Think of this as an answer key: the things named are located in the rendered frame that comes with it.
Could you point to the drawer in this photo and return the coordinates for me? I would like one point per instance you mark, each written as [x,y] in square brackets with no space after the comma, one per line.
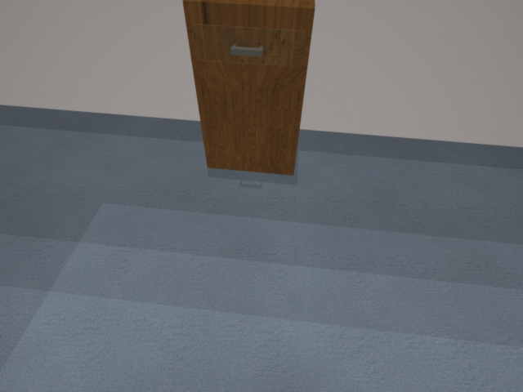
[280,46]

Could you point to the cabinet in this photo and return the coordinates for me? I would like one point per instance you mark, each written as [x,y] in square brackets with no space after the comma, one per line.
[250,113]

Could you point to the handle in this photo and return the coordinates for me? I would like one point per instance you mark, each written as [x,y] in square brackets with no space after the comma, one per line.
[246,51]

